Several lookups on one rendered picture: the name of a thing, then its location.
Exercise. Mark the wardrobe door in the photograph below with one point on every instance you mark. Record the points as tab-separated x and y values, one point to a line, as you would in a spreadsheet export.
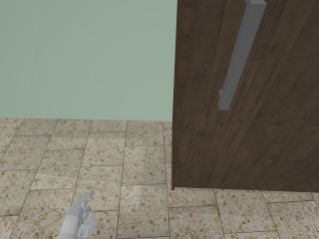
268	139

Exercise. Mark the handle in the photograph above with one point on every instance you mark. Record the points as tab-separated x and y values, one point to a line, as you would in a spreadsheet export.
249	25

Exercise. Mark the robot left hand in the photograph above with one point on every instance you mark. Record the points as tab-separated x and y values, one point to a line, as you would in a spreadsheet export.
74	219

